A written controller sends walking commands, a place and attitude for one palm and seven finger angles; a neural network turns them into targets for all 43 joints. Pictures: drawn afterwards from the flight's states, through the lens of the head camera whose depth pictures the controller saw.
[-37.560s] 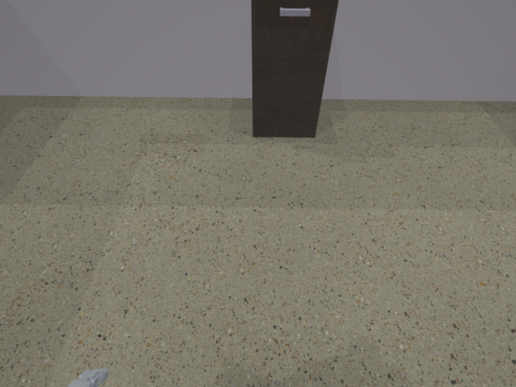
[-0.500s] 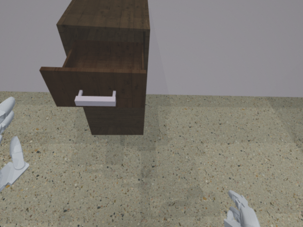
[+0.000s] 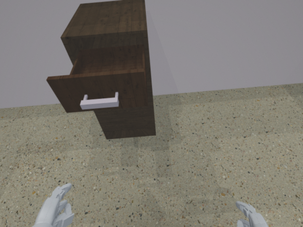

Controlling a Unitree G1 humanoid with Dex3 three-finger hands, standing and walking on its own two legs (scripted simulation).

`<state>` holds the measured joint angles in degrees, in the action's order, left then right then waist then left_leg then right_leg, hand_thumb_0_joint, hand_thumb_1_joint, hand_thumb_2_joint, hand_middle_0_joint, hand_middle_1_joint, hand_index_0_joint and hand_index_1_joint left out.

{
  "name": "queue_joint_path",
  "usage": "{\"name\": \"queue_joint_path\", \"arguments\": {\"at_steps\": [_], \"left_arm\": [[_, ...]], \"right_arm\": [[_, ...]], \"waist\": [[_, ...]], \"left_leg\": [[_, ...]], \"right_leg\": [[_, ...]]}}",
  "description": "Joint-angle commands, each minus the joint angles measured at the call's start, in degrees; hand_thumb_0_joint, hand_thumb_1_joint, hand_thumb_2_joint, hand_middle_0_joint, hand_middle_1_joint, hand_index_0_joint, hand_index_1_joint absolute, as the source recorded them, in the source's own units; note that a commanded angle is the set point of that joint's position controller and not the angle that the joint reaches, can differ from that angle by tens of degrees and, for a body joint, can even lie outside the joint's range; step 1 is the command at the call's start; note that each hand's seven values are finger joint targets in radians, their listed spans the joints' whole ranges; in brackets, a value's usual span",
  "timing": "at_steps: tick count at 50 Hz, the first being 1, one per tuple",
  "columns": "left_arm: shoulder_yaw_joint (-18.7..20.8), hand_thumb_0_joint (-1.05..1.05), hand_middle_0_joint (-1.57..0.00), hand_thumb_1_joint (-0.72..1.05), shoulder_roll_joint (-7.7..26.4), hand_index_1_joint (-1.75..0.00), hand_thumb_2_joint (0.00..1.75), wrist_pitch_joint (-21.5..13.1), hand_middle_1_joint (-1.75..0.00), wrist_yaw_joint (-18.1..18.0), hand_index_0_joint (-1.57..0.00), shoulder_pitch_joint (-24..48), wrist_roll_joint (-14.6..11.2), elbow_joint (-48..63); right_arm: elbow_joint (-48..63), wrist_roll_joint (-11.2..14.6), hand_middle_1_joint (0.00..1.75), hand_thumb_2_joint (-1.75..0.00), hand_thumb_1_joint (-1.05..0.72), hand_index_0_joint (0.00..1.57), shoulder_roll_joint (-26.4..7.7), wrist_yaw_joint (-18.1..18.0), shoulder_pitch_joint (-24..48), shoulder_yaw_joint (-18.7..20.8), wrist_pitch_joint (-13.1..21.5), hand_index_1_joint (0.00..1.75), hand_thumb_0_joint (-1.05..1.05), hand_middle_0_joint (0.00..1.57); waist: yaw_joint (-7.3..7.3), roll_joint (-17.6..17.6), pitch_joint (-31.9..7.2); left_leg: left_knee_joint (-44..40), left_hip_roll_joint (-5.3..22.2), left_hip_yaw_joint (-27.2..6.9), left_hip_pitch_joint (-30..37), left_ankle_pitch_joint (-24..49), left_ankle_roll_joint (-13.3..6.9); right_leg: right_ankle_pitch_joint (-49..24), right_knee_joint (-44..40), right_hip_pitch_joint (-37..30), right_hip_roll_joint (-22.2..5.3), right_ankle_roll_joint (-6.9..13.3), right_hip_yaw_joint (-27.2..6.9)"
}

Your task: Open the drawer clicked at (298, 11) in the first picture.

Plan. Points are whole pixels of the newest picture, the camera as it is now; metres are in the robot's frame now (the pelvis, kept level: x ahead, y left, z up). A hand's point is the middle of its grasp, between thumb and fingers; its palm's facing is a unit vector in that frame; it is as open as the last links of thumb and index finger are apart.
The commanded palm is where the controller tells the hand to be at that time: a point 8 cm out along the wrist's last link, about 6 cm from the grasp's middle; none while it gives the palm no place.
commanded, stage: let the arm hang, fingers relaxed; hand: left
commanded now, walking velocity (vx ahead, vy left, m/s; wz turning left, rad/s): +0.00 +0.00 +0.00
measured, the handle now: (100, 99) +0.56 +0.23 -0.01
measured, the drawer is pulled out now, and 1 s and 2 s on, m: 0.30 0.30 0.30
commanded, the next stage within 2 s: look to check the result in 0.92 s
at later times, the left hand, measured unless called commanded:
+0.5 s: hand out of the picture -0.02 +0.22 -0.15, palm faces +0.01 -0.95 -0.31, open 7.4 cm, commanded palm none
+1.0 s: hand out of the picture +0.08 +0.22 -0.14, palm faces -0.02 -0.96 -0.29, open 7.4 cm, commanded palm none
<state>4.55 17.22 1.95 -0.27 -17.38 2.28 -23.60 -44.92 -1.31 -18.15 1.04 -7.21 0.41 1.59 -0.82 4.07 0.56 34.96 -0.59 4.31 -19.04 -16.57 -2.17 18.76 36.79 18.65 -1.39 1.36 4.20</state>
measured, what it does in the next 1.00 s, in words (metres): stands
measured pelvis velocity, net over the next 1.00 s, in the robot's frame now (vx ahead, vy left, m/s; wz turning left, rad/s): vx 0.00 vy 0.00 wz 0.00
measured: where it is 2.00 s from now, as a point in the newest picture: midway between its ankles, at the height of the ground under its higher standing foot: outside the picture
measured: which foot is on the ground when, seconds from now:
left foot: down 0.00-1.00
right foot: down 0.00-1.00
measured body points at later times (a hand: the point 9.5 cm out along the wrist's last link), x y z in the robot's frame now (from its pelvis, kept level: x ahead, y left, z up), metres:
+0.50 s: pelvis -0.02 -0.01 +0.02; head -0.01 -0.01 +0.47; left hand -0.02 +0.27 -0.13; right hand +0.00 -0.26 -0.14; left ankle +0.02 +0.10 -0.73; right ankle +0.01 -0.10 -0.73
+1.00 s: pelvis +0.00 +0.00 +0.02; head +0.02 -0.01 +0.47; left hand +0.08 +0.27 -0.12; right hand +0.06 -0.28 -0.12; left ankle +0.02 +0.10 -0.73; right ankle +0.01 -0.10 -0.73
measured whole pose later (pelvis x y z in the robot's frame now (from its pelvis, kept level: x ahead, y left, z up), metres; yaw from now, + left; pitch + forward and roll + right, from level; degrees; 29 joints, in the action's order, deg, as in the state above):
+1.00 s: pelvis +0.00 +0.00 +0.02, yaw +0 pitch -2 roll +0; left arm 0.7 15.7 -0.7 -0.2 -7.0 0.8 -63.6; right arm -63.8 -1.1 -16.8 -0.3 -8.0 0.4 0.1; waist -1.1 0.5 3.9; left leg 19.1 -0.2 3.6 -8.4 -8.8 -1.3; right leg 10.1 19.2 7.2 0.2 1.6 4.8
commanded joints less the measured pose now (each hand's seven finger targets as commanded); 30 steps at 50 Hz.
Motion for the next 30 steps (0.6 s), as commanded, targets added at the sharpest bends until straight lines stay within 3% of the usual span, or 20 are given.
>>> {"name": "queue_joint_path", "arguments": {"at_steps": [1, 2, 3, 5, 7, 9, 11, 13, 20, 30], "left_arm": [[0.7, 0.00, -0.20, 0.90, 11.3, -0.30, 0.90, -2.8, -0.30, 0.2, -0.20, 2.0, -0.1, -6.1], [0.0, 0.00, -0.20, 0.90, 10.8, -0.30, 0.90, -2.4, -0.30, -0.1, -0.20, 3.9, -0.3, -8.5], [-0.8, 0.00, -0.20, 0.90, 9.8, -0.30, 0.90, -2.2, -0.30, -0.1, -0.20, 5.2, -0.6, -10.9], [-1.7, 0.00, -0.20, 0.90, 8.9, -0.30, 0.90, -2.2, -0.30, -0.1, -0.20, 5.5, -1.0, -15.6], [-2.0, 0.00, -0.20, 0.90, 8.3, -0.30, 0.90, -2.2, -0.30, -0.3, -0.20, 3.9, -1.1, -20.1], [-2.3, 0.00, -0.20, 0.90, 7.4, -0.30, 0.90, -2.3, -0.30, -0.3, -0.20, 2.7, -1.4, -24.5], [-2.1, 0.00, -0.20, 0.90, 7.0, -0.30, 0.90, -2.5, -0.30, -0.3, -0.20, 2.3, -1.5, -27.8], [-2.2, 0.00, -0.20, 0.90, 6.9, -0.30, 0.90, -2.8, -0.30, -0.4, -0.20, 2.7, -1.5, -30.3], [-2.1, 0.00, -0.20, 0.90, 6.5, -0.30, 0.90, -2.6, -0.30, -0.7, -0.20, 3.7, -1.5, -35.7], [-1.8, 0.00, -0.20, 0.90, 7.9, -0.30, 0.90, -2.9, -0.30, -0.9, -0.20, 5.9, -1.4, -36.8]], "right_arm": [[3.7, 0.2, 0.30, -0.90, -0.90, 0.20, -6.6, -1.0, -0.6, 2.4, -0.1, 0.30, 0.00, 0.20], [2.6, 0.2, 0.30, -0.90, -0.90, 0.20, -5.6, -1.0, -1.6, 2.1, -0.9, 0.30, 0.00, 0.20], [0.9, 0.0, 0.30, -0.90, -0.90, 0.20, -4.8, -1.0, -2.0, 1.7, -1.2, 0.30, 0.00, 0.20], [-1.4, 0.0, 0.30, -0.90, -0.90, 0.20, -4.3, -0.9, -2.3, 1.1, -1.5, 0.30, 0.00, 0.20], [-3.2, 0.1, 0.30, -0.90, -0.90, 0.20, -5.0, -1.1, -2.3, 0.9, -1.5, 0.30, 0.00, 0.20], [-5.5, 0.2, 0.30, -0.90, -0.90, 0.20, -4.9, -1.4, -2.5, 0.8, -1.4, 0.30, 0.00, 0.20], [-7.5, 0.2, 0.30, -0.90, -0.90, 0.20, -4.5, -1.7, -3.6, 0.9, -1.5, 0.30, 0.00, 0.20], [-9.2, 0.4, 0.30, -0.90, -0.90, 0.20, -4.6, -1.9, -5.1, 1.2, -1.5, 0.30, 0.00, 0.20], [-13.7, 0.2, 0.30, -0.90, -0.90, 0.20, -4.3, -2.2, -8.0, 1.8, -1.9, 0.30, 0.00, 0.20], [-15.5, 0.1, 0.30, -0.90, -0.90, 0.20, -5.3, -2.0, -6.2, 2.2, -1.2, 0.30, 0.00, 0.20]], "waist": [[0.13, -16.8, -4.2], [-0.48, -14.0, -3.1], [-0.91, -8.6, -1.6], [-0.69, -1.7, -0.3], [0.44, 1.2, -0.2], [0.95, 3.4, -0.4], [0.94, 3.8, -0.4], [0.65, 2.0, -1.1], [0.20, -3.7, 3.6], [0.55, -5.6, 4.0]], "left_leg": [[-1.5, 2.0, -6.0, 3.5, 3.9, 0.3], [-1.6, 1.9, -5.5, 5.7, 1.8, 0.7], [-3.2, 2.6, -5.7, 7.3, 3.3, 0.8], [-7.9, 4.4, -7.9, 7.3, 6.3, 0.4], [-12.3, 6.5, -10.1, 4.3, 4.5, -0.1], [-14.4, 6.3, -10.1, 2.9, 1.0, 0.0], [-15.2, 6.1, -9.6, 3.3, -1.5, 0.3], [-15.5, 6.6, -9.6, 4.9, -0.1, 0.2], [-17.0, 6.6, -9.1, 5.2, -2.4, 0.0], [-19.5, 7.2, -9.9, 5.4, -1.2, -0.3]], "right_leg": [[-11.9, -15.0, -3.0, -11.3, 5.7, -14.4], [-6.6, -16.8, -0.7, -11.4, 6.3, -13.7], [-3.5, -17.2, 1.4, -10.5, 5.8, -13.3], [0.1, -16.5, 0.5, -7.3, 4.0, -11.0], [0.4, -16.4, -4.6, -4.9, 2.3, -9.1], [0.3, -17.6, -7.5, -4.9, 2.1, -9.1], [1.4, -19.3, -8.1, -5.0, 2.4, -9.4], [0.8, -20.4, -8.8, -5.3, 2.5, -9.0], [5.6, -23.2, -5.2, -5.2, 2.3, -8.6], [2.3, -22.0, -6.2, -4.9, 1.9, -8.2]]}}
